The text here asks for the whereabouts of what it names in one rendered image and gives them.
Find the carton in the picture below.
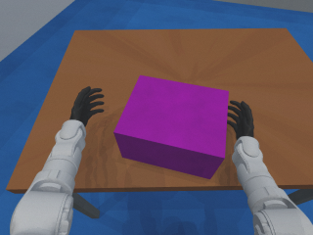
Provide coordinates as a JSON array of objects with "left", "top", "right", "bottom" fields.
[{"left": 113, "top": 75, "right": 229, "bottom": 179}]

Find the robot right upper arm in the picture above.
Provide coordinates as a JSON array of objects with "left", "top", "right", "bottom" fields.
[{"left": 252, "top": 209, "right": 313, "bottom": 235}]

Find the left robot hand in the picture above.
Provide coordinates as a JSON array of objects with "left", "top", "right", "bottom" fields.
[{"left": 69, "top": 86, "right": 105, "bottom": 127}]

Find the right robot hand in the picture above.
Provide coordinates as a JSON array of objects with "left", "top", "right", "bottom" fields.
[{"left": 227, "top": 100, "right": 254, "bottom": 140}]

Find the robot left forearm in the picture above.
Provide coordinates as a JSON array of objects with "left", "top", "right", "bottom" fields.
[{"left": 10, "top": 119, "right": 86, "bottom": 235}]

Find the robot right forearm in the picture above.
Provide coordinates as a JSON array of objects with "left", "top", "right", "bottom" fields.
[{"left": 232, "top": 136, "right": 313, "bottom": 228}]

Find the robot left upper arm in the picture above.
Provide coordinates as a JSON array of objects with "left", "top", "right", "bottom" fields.
[{"left": 12, "top": 191, "right": 74, "bottom": 235}]

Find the table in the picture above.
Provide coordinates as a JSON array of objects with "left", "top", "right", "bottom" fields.
[{"left": 6, "top": 27, "right": 313, "bottom": 219}]

